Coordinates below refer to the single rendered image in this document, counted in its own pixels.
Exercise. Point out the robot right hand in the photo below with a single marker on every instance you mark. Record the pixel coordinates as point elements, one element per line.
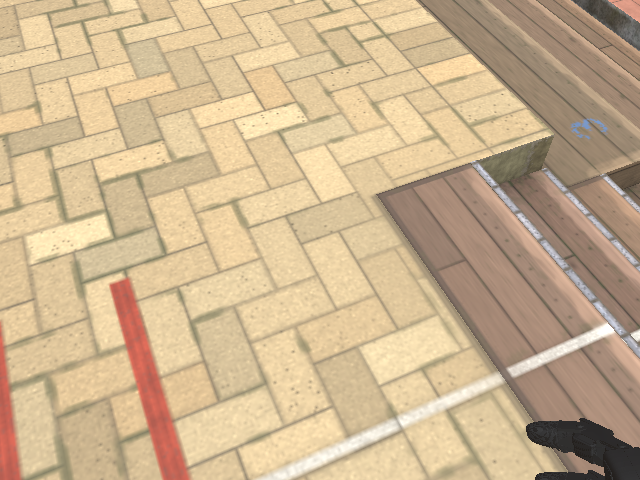
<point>591,442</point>

